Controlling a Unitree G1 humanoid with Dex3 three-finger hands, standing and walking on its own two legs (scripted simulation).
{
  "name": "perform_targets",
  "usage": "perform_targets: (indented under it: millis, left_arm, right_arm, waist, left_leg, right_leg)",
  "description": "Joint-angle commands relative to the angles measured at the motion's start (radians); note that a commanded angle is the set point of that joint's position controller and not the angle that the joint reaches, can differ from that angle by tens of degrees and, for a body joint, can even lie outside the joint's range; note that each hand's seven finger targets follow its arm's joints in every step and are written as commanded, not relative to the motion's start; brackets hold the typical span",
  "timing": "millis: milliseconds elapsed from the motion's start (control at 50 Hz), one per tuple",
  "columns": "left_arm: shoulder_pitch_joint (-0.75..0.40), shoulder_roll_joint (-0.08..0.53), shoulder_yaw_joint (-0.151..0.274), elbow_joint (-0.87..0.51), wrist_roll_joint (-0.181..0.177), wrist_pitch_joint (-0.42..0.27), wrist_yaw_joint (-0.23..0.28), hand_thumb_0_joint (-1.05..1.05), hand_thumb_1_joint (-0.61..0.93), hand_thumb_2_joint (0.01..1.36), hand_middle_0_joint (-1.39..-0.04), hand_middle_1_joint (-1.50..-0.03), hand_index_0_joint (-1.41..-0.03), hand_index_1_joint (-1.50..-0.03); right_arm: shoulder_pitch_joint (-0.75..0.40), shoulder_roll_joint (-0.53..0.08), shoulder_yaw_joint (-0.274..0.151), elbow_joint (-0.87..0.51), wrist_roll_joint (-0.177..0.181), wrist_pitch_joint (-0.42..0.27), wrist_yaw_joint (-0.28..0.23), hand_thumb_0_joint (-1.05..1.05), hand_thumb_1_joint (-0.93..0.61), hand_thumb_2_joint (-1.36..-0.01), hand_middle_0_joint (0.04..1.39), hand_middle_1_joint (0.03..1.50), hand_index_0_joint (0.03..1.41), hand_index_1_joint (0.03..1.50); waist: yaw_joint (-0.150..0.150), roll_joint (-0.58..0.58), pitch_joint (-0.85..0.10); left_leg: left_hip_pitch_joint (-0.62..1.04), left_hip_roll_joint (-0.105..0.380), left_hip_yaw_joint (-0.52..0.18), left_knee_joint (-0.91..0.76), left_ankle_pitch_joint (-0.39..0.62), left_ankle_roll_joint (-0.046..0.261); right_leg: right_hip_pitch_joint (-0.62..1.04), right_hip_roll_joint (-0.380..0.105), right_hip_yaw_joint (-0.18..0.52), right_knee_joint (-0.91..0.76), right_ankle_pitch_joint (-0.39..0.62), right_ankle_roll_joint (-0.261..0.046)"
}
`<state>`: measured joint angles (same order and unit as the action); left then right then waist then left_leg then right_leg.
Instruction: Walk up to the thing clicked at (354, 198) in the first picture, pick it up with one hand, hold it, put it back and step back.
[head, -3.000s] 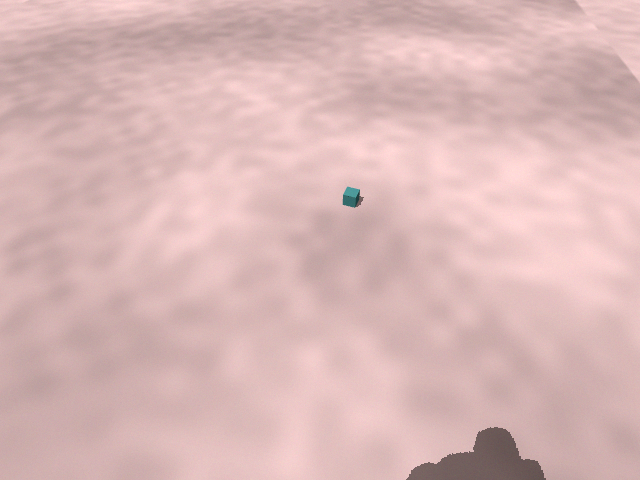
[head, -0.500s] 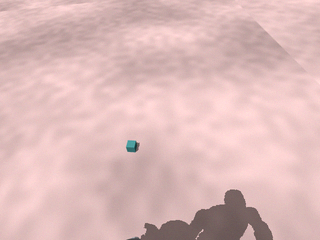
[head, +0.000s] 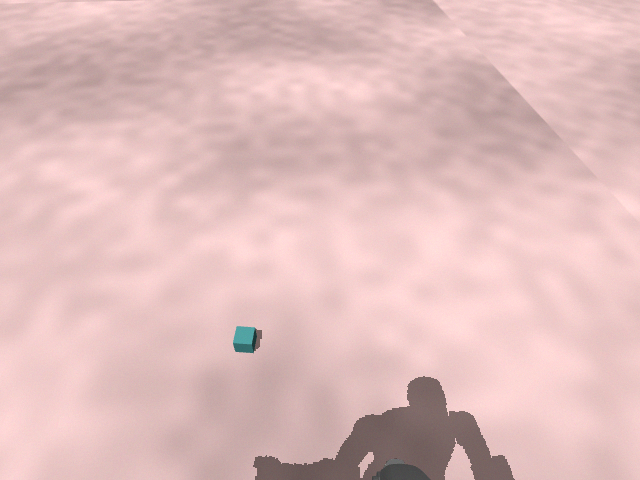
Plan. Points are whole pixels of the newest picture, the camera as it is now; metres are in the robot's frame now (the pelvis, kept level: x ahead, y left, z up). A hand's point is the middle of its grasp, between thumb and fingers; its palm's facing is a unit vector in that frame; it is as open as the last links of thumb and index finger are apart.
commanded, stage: walk up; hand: left
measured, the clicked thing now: (245, 339) +0.71 +0.22 -0.74
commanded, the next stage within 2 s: none
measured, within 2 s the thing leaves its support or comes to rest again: neither
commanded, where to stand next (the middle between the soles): +0.31 +0.00 m, yaw +1 degrees
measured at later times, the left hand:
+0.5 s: hand (131, 464) +0.21 +0.27 -0.15, palm faces +0.01 -0.92 -0.38, open 7.4 cm
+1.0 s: hand (154, 403) +0.30 +0.26 -0.16, palm faces -0.02 -0.92 -0.38, open 7.4 cm
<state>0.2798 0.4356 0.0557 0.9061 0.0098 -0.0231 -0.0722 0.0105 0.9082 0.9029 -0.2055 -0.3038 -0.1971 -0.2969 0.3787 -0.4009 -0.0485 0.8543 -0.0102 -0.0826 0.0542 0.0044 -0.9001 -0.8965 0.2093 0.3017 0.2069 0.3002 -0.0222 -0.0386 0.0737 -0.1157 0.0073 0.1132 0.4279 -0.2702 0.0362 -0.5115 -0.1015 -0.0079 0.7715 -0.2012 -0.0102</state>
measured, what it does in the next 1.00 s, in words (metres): walks ahead: right foot, then left foot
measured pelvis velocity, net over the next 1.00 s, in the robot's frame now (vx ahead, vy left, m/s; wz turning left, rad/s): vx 0.23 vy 0.00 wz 0.00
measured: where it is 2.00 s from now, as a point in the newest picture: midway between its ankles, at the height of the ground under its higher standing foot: outside the picture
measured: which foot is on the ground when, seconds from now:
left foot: down 0.00-0.14, up 0.16-0.50, down 0.52-1.00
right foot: up 0.00-0.10, down 0.12-0.54, up 0.56-0.82, down 0.84-1.00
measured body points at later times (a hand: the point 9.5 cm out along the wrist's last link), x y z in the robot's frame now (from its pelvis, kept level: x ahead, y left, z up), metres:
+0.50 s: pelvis +0.17 -0.01 -0.01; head +0.18 -0.01 +0.44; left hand +0.21 +0.32 -0.12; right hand +0.26 -0.33 -0.12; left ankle +0.26 +0.12 -0.73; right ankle +0.16 -0.14 -0.74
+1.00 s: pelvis +0.23 +0.00 -0.02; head +0.26 -0.02 +0.43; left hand +0.30 +0.31 -0.13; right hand +0.32 -0.31 -0.15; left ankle +0.27 +0.12 -0.74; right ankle +0.26 -0.14 -0.74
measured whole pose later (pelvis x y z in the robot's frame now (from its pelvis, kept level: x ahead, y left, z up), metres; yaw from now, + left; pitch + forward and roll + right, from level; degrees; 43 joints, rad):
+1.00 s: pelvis +0.23 +0.00 -0.02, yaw +0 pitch -3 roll +0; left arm 0.18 0.37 0.01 1.01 0.00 -0.01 -0.01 0.01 0.91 0.90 -0.21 -0.30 -0.20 -0.30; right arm 0.16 -0.38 -0.01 0.99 0.01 -0.01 0.01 0.01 -0.90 -0.90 0.21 0.30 0.20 0.30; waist 0.01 0.02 0.09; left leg -0.29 0.03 0.04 0.62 -0.28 0.00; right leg -0.30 -0.04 -0.02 0.64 -0.29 0.02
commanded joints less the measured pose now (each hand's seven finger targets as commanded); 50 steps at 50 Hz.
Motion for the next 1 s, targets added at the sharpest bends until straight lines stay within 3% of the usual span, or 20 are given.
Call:
perform_targets:
  millis: [0, 80, 100, 120, 140, 200, 260, 380, 480, 500, 520, 540, 620, 740, 780, 820, 840, 860, 920, 980]
  left_arm:
    - [-0.083, 0.141, 0.045, -0.099, 0.000, -0.048, 0.007, 0.000, 0.900, 0.900, -0.200, -0.300, -0.200, -0.300]
    - [0.050, 0.172, 0.062, -0.054, 0.001, -0.066, 0.025, 0.000, 0.900, 0.900, -0.200, -0.300, -0.200, -0.300]
    - [0.133, 0.216, 0.082, -0.038, 0.006, -0.077, 0.038, 0.000, 0.900, 0.900, -0.200, -0.300, -0.200, -0.300]
    - [0.186, 0.305, 0.103, -0.055, 0.007, -0.086, 0.049, 0.000, 0.900, 0.900, -0.200, -0.300, -0.200, -0.300]
    - [0.168, 0.331, 0.102, -0.052, -0.010, -0.079, 0.048, 0.000, 0.900, 0.900, -0.200, -0.300, -0.200, -0.300]
    - [0.079, 0.250, 0.077, -0.090, -0.024, -0.079, 0.061, 0.000, 0.900, 0.900, -0.200, -0.300, -0.200, -0.300]
    - [0.023, 0.223, 0.067, -0.116, -0.013, -0.083, 0.057, 0.000, 0.900, 0.900, -0.200, -0.300, -0.200, -0.300]
    - [0.022, 0.238, 0.067, -0.141, 0.003, -0.077, 0.049, 0.000, 0.900, 0.900, -0.200, -0.300, -0.200, -0.300]
    - [-0.024, 0.170, 0.019, -0.145, -0.008, -0.046, 0.059, 0.000, 0.900, 0.900, -0.200, -0.300, -0.200, -0.300]
    - [0.005, 0.119, 0.002, -0.149, -0.011, -0.043, 0.060, 0.000, 0.900, 0.900, -0.200, -0.300, -0.200, -0.300]
    - [0.047, 0.111, 0.001, -0.147, -0.019, -0.035, 0.062, 0.000, 0.900, 0.900, -0.200, -0.300, -0.200, -0.300]
    - [0.050, 0.193, 0.026, -0.104, -0.006, -0.021, 0.078, 0.000, 0.900, 0.900, -0.200, -0.300, -0.200, -0.300]
    - [0.094, 0.192, 0.028, -0.043, -0.010, -0.017, 0.073, 0.000, 0.900, 0.900, -0.200, -0.300, -0.200, -0.300]
    - [0.083, 0.135, 0.026, 0.006, 0.000, -0.014, 0.076, 0.000, 0.900, 0.900, -0.200, -0.300, -0.200, -0.300]
    - [0.076, 0.142, 0.032, 0.026, 0.006, -0.020, 0.082, 0.000, 0.900, 0.900, -0.200, -0.300, -0.200, -0.300]
    - [0.008, 0.206, 0.037, 0.008, 0.018, -0.036, 0.088, 0.000, 0.900, 0.900, -0.200, -0.300, -0.200, -0.300]
    - [-0.065, 0.256, 0.036, 0.002, 0.006, -0.035, 0.084, 0.000, 0.900, 0.900, -0.200, -0.300, -0.200, -0.300]
    - [-0.142, 0.251, 0.029, -0.009, 0.005, -0.033, 0.081, 0.000, 0.900, 0.900, -0.200, -0.300, -0.200, -0.300]
    - [-0.170, 0.183, 0.004, 0.020, -0.004, -0.026, 0.081, 0.000, 0.900, 0.900, -0.200, -0.300, -0.200, -0.300]
    - [-0.147, 0.161, -0.004, 0.062, -0.010, -0.021, 0.078, 0.000, 0.900, 0.900, -0.200, -0.300, -0.200, -0.300]
  right_arm:
    - [-0.008, -0.277, -0.082, -0.085, 0.008, -0.017, -0.021, 0.000, -0.900, -0.900, 0.200, 0.300, 0.200, 0.300]
    - [-0.029, -0.241, -0.065, -0.107, 0.009, -0.003, -0.026, 0.000, -0.900, -0.900, 0.200, 0.300, 0.200, 0.300]
    - [0.026, -0.180, -0.042, -0.107, 0.011, -0.003, -0.027, 0.000, -0.900, -0.900, 0.200, 0.300, 0.200, 0.300]
    - [0.055, -0.125, -0.022, -0.128, 0.011, -0.003, -0.023, 0.000, -0.900, -0.900, 0.200, 0.300, 0.200, 0.300]
    - [0.015, -0.227, -0.050, -0.101, 0.007, 0.009, -0.036, 0.000, -0.900, -0.900, 0.200, 0.300, 0.200, 0.300]
    - [0.005, -0.226, -0.049, -0.054, 0.022, 0.014, -0.036, 0.000, -0.900, -0.900, 0.200, 0.300, 0.200, 0.300]
    - [0.038, -0.201, -0.053, -0.027, 0.008, 0.025, -0.017, 0.000, -0.900, -0.900, 0.200, 0.300, 0.200, 0.300]
    - [-0.069, -0.184, -0.065, -0.046, -0.012, 0.022, 0.003, 0.000, -0.900, -0.900, 0.200, 0.300, 0.200, 0.300]
    - [-0.004, -0.177, -0.064, 0.005, -0.011, -0.002, -0.031, 0.000, -0.900, -0.900, 0.200, 0.300, 0.200, 0.300]
    - [0.039, -0.252, -0.081, 0.010, -0.015, -0.006, -0.041, 0.000, -0.900, -0.900, 0.200, 0.300, 0.200, 0.300]
    - [0.038, -0.343, -0.100, -0.015, -0.011, -0.010, -0.040, 0.000, -0.900, -0.900, 0.200, 0.300, 0.200, 0.300]
    - [0.018, -0.361, -0.108, -0.016, 0.003, -0.003, -0.038, 0.000, -0.900, -0.900, 0.200, 0.300, 0.200, 0.300]
    - [-0.101, -0.274, -0.072, -0.044, 0.004, 0.001, -0.054, 0.000, -0.900, -0.900, 0.200, 0.300, 0.200, 0.300]
    - [-0.191, -0.252, -0.046, -0.048, 0.000, 0.025, -0.055, 0.000, -0.900, -0.900, 0.200, 0.300, 0.200, 0.300]
    - [-0.227, -0.210, -0.023, -0.048, 0.013, 0.039, -0.054, 0.000, -0.900, -0.900, 0.200, 0.300, 0.200, 0.300]
    - [-0.196, -0.132, 0.002, -0.035, 0.026, 0.049, -0.053, 0.000, -0.900, -0.900, 0.200, 0.300, 0.200, 0.300]
    - [-0.197, -0.142, -0.005, -0.009, 0.029, 0.058, -0.059, 0.000, -0.900, -0.900, 0.200, 0.300, 0.200, 0.300]
    - [-0.179, -0.174, -0.017, 0.031, 0.021, 0.062, -0.062, 0.000, -0.900, -0.900, 0.200, 0.300, 0.200, 0.300]
    - [-0.180, -0.188, -0.014, 0.093, 0.026, 0.048, -0.057, 0.000, -0.900, -0.900, 0.200, 0.300, 0.200, 0.300]
    - [-0.262, -0.200, 0.000, 0.113, 0.023, 0.041, -0.048, 0.000, -0.900, -0.900, 0.200, 0.300, 0.200, 0.300]
  waist:
    - [-0.007, 0.159, 0.017]
    - [0.067, 0.059, -0.067]
    - [0.099, -0.098, -0.134]
    - [0.104, -0.276, -0.187]
    - [0.113, -0.191, -0.136]
    - [0.066, -0.074, -0.054]
    - [0.027, -0.118, -0.038]
    - [0.050, -0.113, -0.004]
    - [-0.025, 0.008, -0.087]
    - [-0.037, 0.197, -0.121]
    - [-0.029, 0.291, -0.115]
    - [-0.027, 0.227, -0.077]
    - [0.036, 0.203, -0.051]
    - [0.045, 0.208, -0.087]
    - [0.065, 0.156, -0.099]
    - [0.032, -0.042, -0.078]
    - [0.016, -0.107, -0.059]
    - [-0.004, -0.098, -0.032]
    - [-0.012, -0.070, -0.077]
    - [0.034, -0.033, -0.092]
  left_leg:
    - [-0.050, 0.246, -0.183, -0.136, 0.153, 0.156]
    - [-0.144, 0.194, -0.130, 0.130, 0.231, 0.108]
    - [-0.217, 0.122, -0.079, 0.370, 0.179, 0.075]
    - [-0.414, 0.004, -0.033, 0.615, -0.195, 0.023]
    - [-0.520, -0.010, -0.116, 0.715, -0.277, 0.017]
    - [-0.502, 0.047, -0.202, 0.711, -0.156, 0.009]
    - [-0.392, 0.062, -0.150, 0.569, -0.100, -0.017]
    - [-0.302, 0.080, -0.086, 0.295, 0.023, -0.039]
    - [0.024, 0.016, -0.058, 0.086, 0.125, -0.009]
    - [0.080, 0.168, -0.253, -0.006, 0.140, 0.034]
    - [0.111, 0.370, -0.609, -0.143, -0.007, 0.154]
    - [0.025, 0.415, -0.669, -0.144, -0.070, 0.227]
    - [-0.074, 0.280, -0.345, -0.085, 0.132, 0.170]
    - [-0.224, 0.251, -0.231, 0.030, 0.239, 0.156]
    - [-0.289, 0.206, -0.202, 0.104, 0.151, 0.098]
    - [-0.328, 0.108, -0.139, 0.238, -0.001, 0.008]
    - [-0.239, 0.023, -0.096, 0.289, -0.195, -0.015]
    - [-0.148, 0.038, -0.113, 0.312, -0.204, -0.015]
    - [-0.066, 0.086, -0.159, 0.095, 0.080, 0.003]
    - [-0.135, 0.132, -0.222, 0.032, 0.083, 0.022]
  right_leg:
    - [0.066, 0.022, -0.030, -0.155, 0.051, -0.015]
    - [0.395, 0.090, -0.056, -0.268, 0.028, -0.037]
    - [0.536, 0.009, 0.072, -0.344, -0.063, -0.066]
    - [0.658, -0.260, 0.485, -0.442, -0.168, -0.151]
    - [0.622, -0.336, 0.666, -0.495, -0.181, -0.252]
    - [0.499, -0.227, 0.363, -0.455, 0.135, -0.223]
    - [0.358, -0.156, 0.174, -0.458, 0.198, -0.218]
    - [0.228, -0.145, 0.129, -0.492, -0.126, -0.214]
    - [0.101, -0.081, 0.026, -0.170, 0.085, -0.127]
    - [0.047, -0.001, -0.040, 0.012, -0.003, -0.071]
    - [-0.097, 0.126, -0.060, 0.175, -0.307, -0.030]
    - [-0.072, 0.079, 0.031, 0.280, -0.400, -0.034]
    - [0.004, 0.024, 0.050, 0.225, -0.277, -0.031]
    - [0.250, 0.064, -0.035, -0.079, -0.127, -0.012]
    - [0.355, 0.083, -0.034, -0.219, -0.023, -0.024]
    - [0.318, -0.111, 0.262, -0.381, 0.008, -0.087]
    - [0.172, -0.227, 0.385, -0.444, -0.042, -0.180]
    - [0.088, -0.218, 0.361, -0.412, -0.045, -0.198]
    - [0.148, -0.081, 0.146, -0.326, 0.057, -0.067]
    - [0.268, -0.018, 0.093, -0.348, -0.030, -0.033]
